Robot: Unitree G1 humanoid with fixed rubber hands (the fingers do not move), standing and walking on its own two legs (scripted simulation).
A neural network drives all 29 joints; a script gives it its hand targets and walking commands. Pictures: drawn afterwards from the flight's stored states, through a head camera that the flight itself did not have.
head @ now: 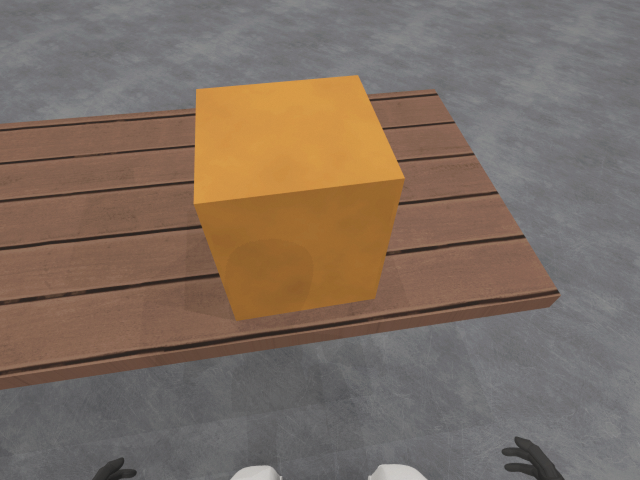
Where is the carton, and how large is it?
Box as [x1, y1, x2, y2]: [194, 75, 404, 320]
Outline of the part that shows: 357,75 196,89 194,206 236,320 374,298 404,177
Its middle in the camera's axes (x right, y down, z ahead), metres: -0.04 -0.05 +0.54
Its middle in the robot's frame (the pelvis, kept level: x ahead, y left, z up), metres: +0.45 +0.04 +0.07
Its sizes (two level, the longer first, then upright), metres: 0.210 0.200 0.250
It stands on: a table, 0.69 m high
